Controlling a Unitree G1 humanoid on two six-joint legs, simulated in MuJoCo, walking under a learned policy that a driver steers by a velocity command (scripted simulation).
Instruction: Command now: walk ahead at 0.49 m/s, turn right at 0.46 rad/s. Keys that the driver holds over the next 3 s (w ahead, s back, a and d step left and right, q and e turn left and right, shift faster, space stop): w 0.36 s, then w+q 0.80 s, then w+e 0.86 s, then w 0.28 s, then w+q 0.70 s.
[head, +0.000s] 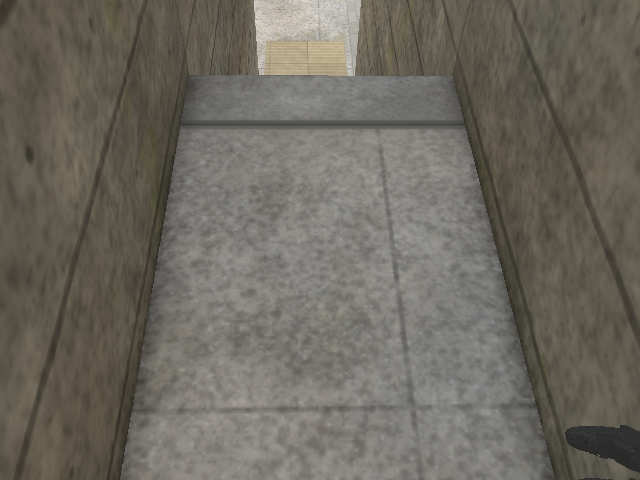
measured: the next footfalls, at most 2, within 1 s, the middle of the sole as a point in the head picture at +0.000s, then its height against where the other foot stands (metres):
right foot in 0.46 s outside the picture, level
left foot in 0.96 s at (297, 335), level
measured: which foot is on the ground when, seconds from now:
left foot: down 0.00-0.46, up 0.48-0.94, down 0.96-1.00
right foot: up 0.00-0.44, down 0.46-0.96, up 0.98-1.00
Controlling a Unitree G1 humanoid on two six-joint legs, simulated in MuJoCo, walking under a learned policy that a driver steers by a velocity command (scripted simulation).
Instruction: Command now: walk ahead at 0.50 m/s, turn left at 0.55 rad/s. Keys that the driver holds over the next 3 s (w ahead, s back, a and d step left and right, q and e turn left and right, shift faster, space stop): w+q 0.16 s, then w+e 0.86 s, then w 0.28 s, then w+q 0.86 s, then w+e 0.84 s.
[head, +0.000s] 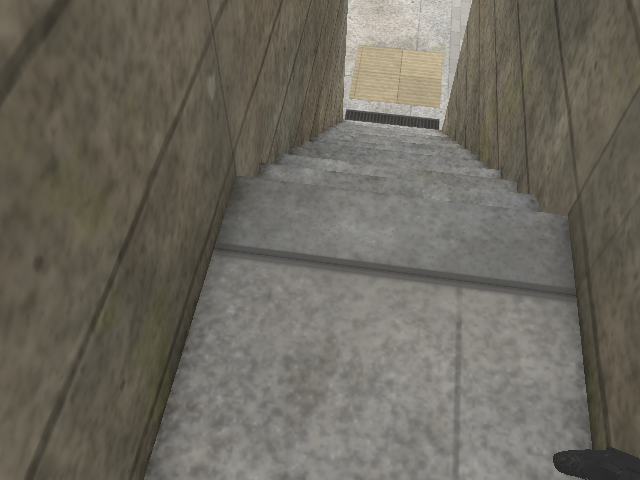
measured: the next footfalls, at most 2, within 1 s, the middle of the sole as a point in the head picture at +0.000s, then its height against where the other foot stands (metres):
right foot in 0.54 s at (402, 404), level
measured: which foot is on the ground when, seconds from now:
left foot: down 0.00-0.56, up 0.58-1.00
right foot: up 0.00-0.52, down 0.54-1.00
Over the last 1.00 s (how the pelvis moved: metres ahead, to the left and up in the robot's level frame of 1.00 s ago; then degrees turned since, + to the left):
0.59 0.06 -0.01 13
